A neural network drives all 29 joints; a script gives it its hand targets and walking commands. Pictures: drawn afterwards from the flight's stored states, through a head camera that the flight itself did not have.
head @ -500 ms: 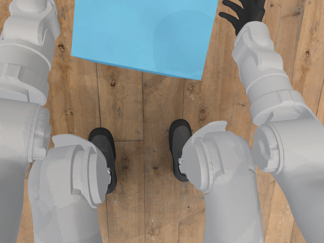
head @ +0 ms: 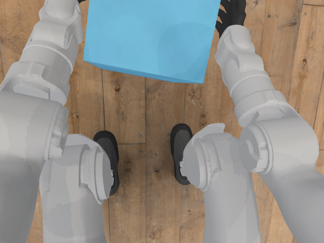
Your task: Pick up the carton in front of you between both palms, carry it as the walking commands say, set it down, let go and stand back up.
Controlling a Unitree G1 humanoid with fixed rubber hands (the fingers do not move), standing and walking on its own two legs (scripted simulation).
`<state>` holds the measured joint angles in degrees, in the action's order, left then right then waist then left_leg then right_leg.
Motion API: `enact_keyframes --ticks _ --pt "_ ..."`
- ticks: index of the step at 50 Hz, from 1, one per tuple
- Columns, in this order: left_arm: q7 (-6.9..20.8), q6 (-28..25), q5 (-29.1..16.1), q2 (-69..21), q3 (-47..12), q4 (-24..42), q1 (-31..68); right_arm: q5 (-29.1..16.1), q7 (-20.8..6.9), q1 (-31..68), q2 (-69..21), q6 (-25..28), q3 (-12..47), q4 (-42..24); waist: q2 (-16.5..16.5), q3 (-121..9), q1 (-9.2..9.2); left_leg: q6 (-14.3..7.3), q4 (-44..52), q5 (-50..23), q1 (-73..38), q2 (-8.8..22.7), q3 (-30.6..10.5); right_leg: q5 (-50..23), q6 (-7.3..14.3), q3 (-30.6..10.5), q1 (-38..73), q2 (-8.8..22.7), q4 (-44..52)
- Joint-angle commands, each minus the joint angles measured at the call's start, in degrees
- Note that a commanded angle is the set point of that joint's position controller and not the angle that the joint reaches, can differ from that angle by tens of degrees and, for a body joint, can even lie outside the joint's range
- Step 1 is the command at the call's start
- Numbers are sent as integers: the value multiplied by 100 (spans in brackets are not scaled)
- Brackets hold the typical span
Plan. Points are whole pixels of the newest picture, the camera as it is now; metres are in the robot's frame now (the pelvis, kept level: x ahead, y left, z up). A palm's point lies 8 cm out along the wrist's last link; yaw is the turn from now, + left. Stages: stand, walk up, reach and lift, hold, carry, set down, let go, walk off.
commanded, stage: reach and lift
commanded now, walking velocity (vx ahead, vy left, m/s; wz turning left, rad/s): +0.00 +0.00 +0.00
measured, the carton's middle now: (148, 29) +0.52 +0.00 -0.25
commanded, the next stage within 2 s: none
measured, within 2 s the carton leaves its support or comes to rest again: leaves its support in 0.22 s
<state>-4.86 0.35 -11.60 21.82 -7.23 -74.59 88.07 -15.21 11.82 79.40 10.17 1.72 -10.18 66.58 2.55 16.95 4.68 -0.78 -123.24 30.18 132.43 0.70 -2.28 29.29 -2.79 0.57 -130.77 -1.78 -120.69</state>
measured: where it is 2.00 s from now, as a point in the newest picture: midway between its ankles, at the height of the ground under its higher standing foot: (147, 168)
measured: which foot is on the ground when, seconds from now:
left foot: down 0.00-1.00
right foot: down 0.00-1.00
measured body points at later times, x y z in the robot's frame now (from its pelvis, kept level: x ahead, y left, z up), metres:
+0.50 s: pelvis +0.00 -0.01 +0.02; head +0.29 +0.04 +0.37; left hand +0.53 +0.17 -0.06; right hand +0.51 -0.14 -0.06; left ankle +0.11 +0.12 -0.34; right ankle +0.13 -0.13 -0.34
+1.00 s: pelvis +0.02 -0.01 +0.15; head +0.24 +0.03 +0.54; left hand +0.49 +0.17 +0.09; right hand +0.49 -0.14 +0.10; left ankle +0.11 +0.12 -0.34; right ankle +0.13 -0.13 -0.34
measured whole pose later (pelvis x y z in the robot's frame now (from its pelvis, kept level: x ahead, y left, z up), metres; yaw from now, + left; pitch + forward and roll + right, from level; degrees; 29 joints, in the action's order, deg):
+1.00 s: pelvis +0.02 -0.01 +0.15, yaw +5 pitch +40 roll -1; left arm -2.4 20.5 10.1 1.2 18.9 -39.7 51.6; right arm 8.6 5.7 46.8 -5.2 -20.6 -27.5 32.0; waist 0.4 -12.3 2.3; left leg 1.1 -95.6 28.4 107.1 -2.7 -2.8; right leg 29.6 -2.4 -2.4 -105.8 -3.2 -95.4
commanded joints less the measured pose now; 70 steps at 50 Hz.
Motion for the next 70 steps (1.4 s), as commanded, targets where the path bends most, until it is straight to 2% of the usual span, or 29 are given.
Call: enact_keyframes --ticks 1,4,6,9,11,15,17,19,22,26,28,32,36,41,50,55,63,70 --pt "693 38 154 -3459 -462 774 2391 258 -871 2381 -3105 -69 633 -879 -990 -6042 21 -12 949 -1156 -3293 -433 -20 -1366 -37 322 2683 -466 605" --pt "1022 214 438 -4575 -277 910 2327 544 -1266 2854 -4078 -288 578 -1169 -1048 -5980 -78 -30 851 -1105 -3286 -556 90 -1189 -22 414 2501 -571 499" --pt "1108 289 454 -5063 -266 1131 2320 521 -1415 3025 -4514 -386 654 -1429 -1074 -6276 -106 -30 804 -1279 -3511 -602 161 -1287 -11 491 2539 -617 456" --pt "1126 347 284 -5649 -415 1647 2470 252 -1532 3202 -5056 -491 957 -1916 -1039 -7343 -60 -18 733 -1796 -4164 -655 264 -1685 -25 618 2859 -662 395" --pt "1085 377 124 -6015 -625 2223 2626 61 -1550 3220 -5432 -581 1235 -2280 -1033 -8264 -49 12 713 -2145 -4663 -702 363 -1980 -13 676 3234 -694 376" --pt "1016 643 70 -6625 -912 3355 2503 -21 -1630 3348 -5932 -900 1698 -3268 -1117 -9646 -91 71 736 -2698 -5694 -792 468 -2223 3 736 3537 -788 471" --pt "1025 848 154 -6934 -980 3805 2310 81 -1692 3404 -6009 -1089 1879 -3823 -1100 -10050 -101 99 860 -2689 -5894 -847 513 -2154 2 744 3664 -823 617" --pt "1079 1086 298 -7226 -914 3939 2016 253 -1752 3342 -6088 -1287 1952 -4117 -1030 -9954 -86 118 1051 -2361 -5710 -899 548 -1872 0 735 3721 -841 821" --pt "1241 1417 613 -7608 -628 3470 1531 696 -1820 2917 -6271 -1585 1770 -3769 -974 -8841 23 120 1502 -1328 -4829 -942 546 -1042 46 691 3450 -833 1253" --pt "1487 1666 1246 -7698 287 2508 1015 1477 -1936 2293 -6440 -1858 1003 -2887 -945 -7392 125 85 2078 -279 -3927 -985 492 -211 144 573 3040 -806 1800" --pt "1565 1723 1486 -7706 641 2285 887 1716 -2001 2172 -6500 -1934 769 -2743 -871 -7330 122 65 2291 -206 -3947 -1002 488 -164 161 520 3117 -801 2036" --pt "1617 1736 1796 -7687 1018 2190 703 1879 -2092 2053 -6802 -2025 713 -2698 -593 -7545 -68 15 2635 -367 -4131 -1032 517 -314 113 439 3495 -816 2439" --pt "1656 1733 1776 -7769 865 2512 672 1860 -2149 1826 -7042 -2078 904 -2775 -461 -8007 -146 25 2923 -630 -4446 -1052 536 -603 65 393 4088 -830 2750" --pt "1648 1793 1560 -8041 337 3030 433 1638 -2193 1488 -7321 -2148 1433 -3043 -438 -8550 -234 71 3278 -993 -5297 -1054 515 -859 41 374 4601 -858 3089" --pt "1637 1944 1161 -8540 -497 3675 -274 1410 -2242 581 -7503 -2247 2043 -3286 -622 -8480 -180 188 3983 -1345 -6402 -1053 395 -1160 89 263 5473 -876 3737" --pt "1593 1936 1208 -8672 -532 3672 -776 1458 -2271 43 -7546 -2230 2085 -3194 -639 -7963 -191 203 4503 -1363 -6873 -1052 286 -1161 119 163 5883 -875 4214" --pt "1551 1831 1436 -8741 -368 3580 -1562 1672 -2314 -728 -7647 -2140 2002 -3022 -468 -7105 -265 137 5410 -1376 -7713 -1031 103 -1145 145 -11 6703 -816 5116" --pt "1574 1771 1516 -8762 -435 3752 -2208 1813 -2335 -1469 -7695 -2090 2052 -3025 -368 -6563 -282 79 6199 -1629 -8565 -960 -39 -1402 183 -168 7668 -737 5930"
